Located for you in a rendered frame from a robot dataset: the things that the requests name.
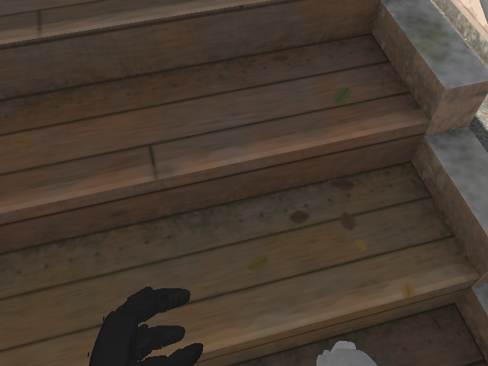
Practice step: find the robot right thigh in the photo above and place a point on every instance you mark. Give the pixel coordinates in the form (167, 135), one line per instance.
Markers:
(344, 357)

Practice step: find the robot left hand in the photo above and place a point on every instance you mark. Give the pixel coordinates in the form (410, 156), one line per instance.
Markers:
(121, 342)

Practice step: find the right robot shin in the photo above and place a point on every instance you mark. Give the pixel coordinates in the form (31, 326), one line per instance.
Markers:
(343, 344)

